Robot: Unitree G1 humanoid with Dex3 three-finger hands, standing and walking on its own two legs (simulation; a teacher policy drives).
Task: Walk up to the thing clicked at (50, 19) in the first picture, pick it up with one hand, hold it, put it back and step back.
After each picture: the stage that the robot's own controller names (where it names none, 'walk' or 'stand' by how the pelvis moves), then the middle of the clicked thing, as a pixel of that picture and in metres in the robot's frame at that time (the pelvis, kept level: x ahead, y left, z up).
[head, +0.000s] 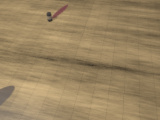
stand; (49, 16) +1.91 +0.39 -0.72
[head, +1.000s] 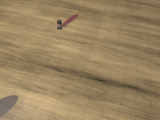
walk; (59, 24) +1.80 +0.18 -0.71
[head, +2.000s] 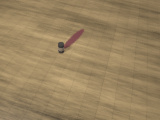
walk; (61, 47) +1.21 +0.14 -0.72
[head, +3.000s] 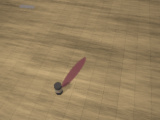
walk; (58, 88) +0.74 +0.20 -0.70
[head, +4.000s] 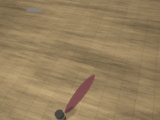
stand; (60, 116) +0.45 +0.24 -0.70
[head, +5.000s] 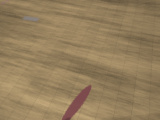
stand; out of the picture +0.42 +0.22 -0.72
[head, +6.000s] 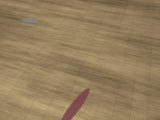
stand; out of the picture +0.41 +0.23 -0.73
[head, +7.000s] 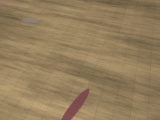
stand; out of the picture +0.40 +0.23 -0.73
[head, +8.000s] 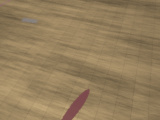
stand; out of the picture +0.39 +0.24 -0.73
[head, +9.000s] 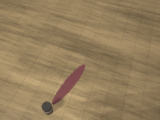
go down; (47, 108) +0.42 +0.22 -0.66
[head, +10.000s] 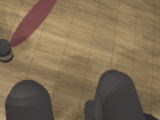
go down; (3, 51) +0.48 +0.26 -0.29
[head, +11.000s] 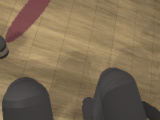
close in; out of the picture +0.48 +0.27 -0.28
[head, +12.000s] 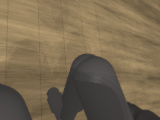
close in; out of the picture +0.46 +0.31 -0.22
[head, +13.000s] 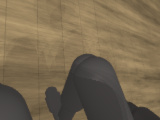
close; out of the picture +0.45 +0.31 -0.23
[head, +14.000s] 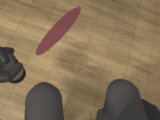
lift; (10, 68) +0.36 +0.25 -0.08
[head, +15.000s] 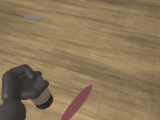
hold; (38, 92) +0.32 +0.16 +0.03
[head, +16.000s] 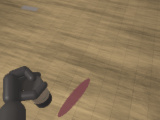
hold; (38, 92) +0.33 +0.17 -0.01
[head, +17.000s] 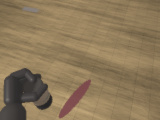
hold; (38, 94) +0.32 +0.17 -0.02
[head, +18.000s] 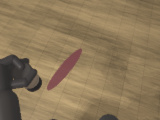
crouch; (28, 77) +0.38 +0.19 -0.07
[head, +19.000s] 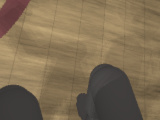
lower; out of the picture +0.56 +0.32 -0.29
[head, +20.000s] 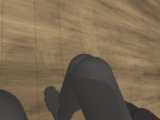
lower; out of the picture +0.52 +0.38 -0.26
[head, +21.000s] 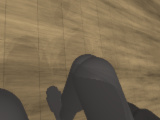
lower; out of the picture +0.52 +0.39 -0.25
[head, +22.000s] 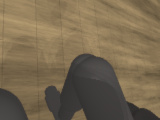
lower; out of the picture +0.52 +0.39 -0.26
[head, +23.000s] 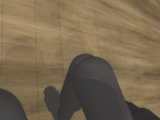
lower; out of the picture +0.51 +0.40 -0.26
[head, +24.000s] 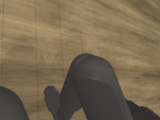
open; out of the picture +0.51 +0.40 -0.26
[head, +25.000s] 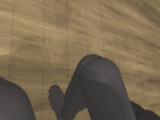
stand; out of the picture +0.50 +0.43 -0.26
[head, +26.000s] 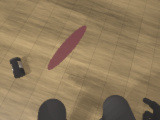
walk; (17, 67) +0.54 +0.38 -0.50
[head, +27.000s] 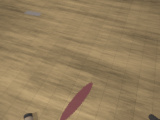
stand; out of the picture +0.47 +0.40 -0.69
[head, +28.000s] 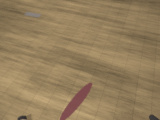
stand; out of the picture +0.46 +0.45 -0.69
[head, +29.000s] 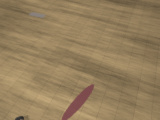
stand; out of the picture +0.45 +0.48 -0.72
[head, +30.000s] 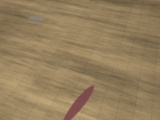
stand; out of the picture +0.43 +0.53 -0.75
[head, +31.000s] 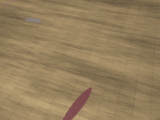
stand; out of the picture +0.39 +0.58 -0.75
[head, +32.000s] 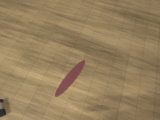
walk; out of the picture +0.45 +0.55 -0.73
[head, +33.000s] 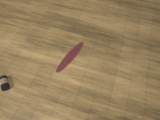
walk; (4, 83) +0.66 +0.64 -0.72
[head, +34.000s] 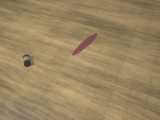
stand; (26, 60) +1.03 +0.60 -0.72
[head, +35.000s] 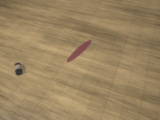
stand; (18, 68) +0.99 +0.64 -0.75
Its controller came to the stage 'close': yes
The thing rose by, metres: 0.70
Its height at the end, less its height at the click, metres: -0.02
